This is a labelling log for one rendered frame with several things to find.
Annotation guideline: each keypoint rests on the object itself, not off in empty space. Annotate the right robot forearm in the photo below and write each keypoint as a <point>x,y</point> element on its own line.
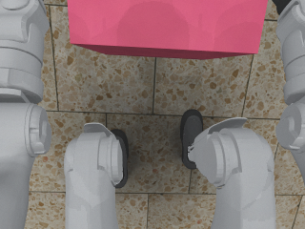
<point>290,31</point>

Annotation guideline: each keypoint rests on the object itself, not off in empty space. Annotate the robot right hand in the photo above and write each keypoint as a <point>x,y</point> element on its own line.
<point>280,5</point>

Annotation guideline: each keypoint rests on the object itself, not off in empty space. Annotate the left robot forearm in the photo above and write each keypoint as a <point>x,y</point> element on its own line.
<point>23,25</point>

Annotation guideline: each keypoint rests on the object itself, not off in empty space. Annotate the robot left foot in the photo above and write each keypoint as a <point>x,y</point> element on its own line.
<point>121,136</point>

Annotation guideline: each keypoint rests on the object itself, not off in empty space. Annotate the left robot upper arm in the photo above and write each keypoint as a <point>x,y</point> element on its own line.
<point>25,133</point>

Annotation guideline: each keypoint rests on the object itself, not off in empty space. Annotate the carton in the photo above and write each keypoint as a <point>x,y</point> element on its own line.
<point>184,29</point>

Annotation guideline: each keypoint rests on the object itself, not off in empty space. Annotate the left robot shin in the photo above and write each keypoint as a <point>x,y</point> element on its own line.
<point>92,127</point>

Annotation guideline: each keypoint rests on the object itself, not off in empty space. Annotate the right robot upper arm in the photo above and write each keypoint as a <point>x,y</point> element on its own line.
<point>290,133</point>

